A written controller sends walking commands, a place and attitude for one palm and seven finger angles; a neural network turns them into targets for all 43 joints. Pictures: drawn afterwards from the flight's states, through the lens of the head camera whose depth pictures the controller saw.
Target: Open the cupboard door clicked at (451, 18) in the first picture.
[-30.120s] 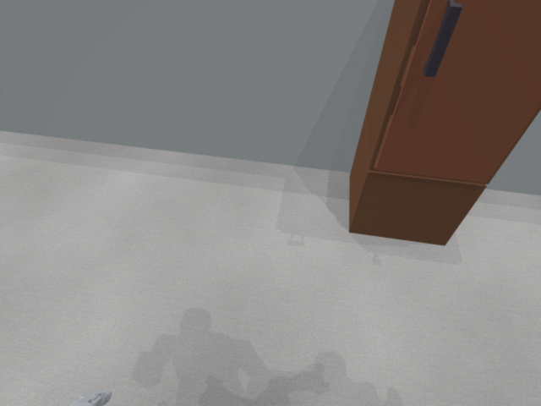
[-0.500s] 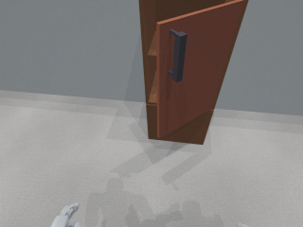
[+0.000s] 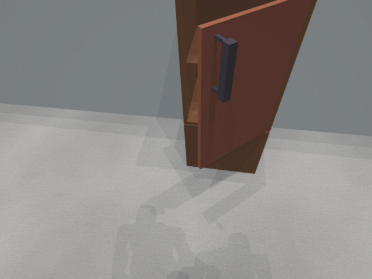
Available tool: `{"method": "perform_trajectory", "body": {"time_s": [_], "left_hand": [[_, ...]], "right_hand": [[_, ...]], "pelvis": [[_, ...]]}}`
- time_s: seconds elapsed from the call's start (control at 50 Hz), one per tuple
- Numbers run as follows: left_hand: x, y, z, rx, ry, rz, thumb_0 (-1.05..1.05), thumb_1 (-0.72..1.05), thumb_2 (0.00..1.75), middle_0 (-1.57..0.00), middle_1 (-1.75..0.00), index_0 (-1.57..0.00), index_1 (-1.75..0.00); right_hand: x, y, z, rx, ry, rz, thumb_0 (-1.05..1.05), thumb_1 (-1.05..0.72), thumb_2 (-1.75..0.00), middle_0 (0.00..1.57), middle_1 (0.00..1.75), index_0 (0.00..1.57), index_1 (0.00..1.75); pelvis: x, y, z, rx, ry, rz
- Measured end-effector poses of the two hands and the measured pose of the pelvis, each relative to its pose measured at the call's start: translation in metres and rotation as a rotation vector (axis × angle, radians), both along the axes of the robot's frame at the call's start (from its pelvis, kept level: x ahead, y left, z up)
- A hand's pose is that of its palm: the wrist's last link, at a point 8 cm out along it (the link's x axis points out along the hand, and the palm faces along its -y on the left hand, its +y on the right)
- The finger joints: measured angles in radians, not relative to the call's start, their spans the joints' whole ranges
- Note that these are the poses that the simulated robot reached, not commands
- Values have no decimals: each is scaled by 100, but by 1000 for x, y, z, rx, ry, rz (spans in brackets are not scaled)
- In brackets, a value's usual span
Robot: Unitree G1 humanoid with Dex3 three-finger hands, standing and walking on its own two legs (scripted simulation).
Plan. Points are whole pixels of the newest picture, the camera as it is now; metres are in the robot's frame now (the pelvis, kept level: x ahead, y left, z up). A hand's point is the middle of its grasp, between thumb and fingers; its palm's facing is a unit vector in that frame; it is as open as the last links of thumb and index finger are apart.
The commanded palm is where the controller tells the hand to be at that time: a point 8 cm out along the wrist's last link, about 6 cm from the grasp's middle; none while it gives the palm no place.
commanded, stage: let the arm hang, fingers relaxed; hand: left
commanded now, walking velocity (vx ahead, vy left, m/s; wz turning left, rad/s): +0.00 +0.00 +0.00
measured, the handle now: (221, 69) +0.59 -0.07 +0.14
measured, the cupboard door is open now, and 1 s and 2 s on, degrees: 42 42 42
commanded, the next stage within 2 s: look to check the result in 0.40 s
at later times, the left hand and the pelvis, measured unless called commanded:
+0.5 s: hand out of the picture -0.04 +0.17 -0.17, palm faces +0.05 -0.98 -0.19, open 7.4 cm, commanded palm none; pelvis -0.02 +0.01 +0.00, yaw +0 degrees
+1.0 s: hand out of the picture -0.05 +0.16 -0.17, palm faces +0.06 -0.98 -0.18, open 7.4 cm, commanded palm none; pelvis -0.02 +0.01 +0.00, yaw +0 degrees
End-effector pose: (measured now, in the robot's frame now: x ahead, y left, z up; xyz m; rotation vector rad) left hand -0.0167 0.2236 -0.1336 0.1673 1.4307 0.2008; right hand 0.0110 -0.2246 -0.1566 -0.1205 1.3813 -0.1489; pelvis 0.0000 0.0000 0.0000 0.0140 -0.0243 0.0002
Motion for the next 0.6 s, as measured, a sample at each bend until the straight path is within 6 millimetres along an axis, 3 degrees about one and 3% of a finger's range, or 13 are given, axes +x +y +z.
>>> {"method": "perform_trajectory", "body": {"time_s": [0.08, 0.22, 0.6], "left_hand": [[8, -8, -3, -26, -25, -10, 1, 91, 90, -20, -29, -19, -30], [4, -7, -5, -34, -23, -7, 1, 93, 90, -20, -29, -20, -30], [-38, -9, -5, -53, 48, 30, 0, 91, 90, -20, -29, -19, -30]], "right_hand": [[-9, 4, 1, 3, 16, -6, 1, -93, -90, 20, 30, 20, 30], [-28, 12, 3, 16, 49, -19, 1, -92, -90, 20, 30, 20, 30], [-53, 30, 3, 40, 91, -25, 0, -91, -90, 20, 30, 20, 30]], "pelvis": [[-2, 1, 1, 0, -10, 0], [-7, 2, 3, -2, -16, 2], [-18, 9, 4, -9, -20, 6]]}}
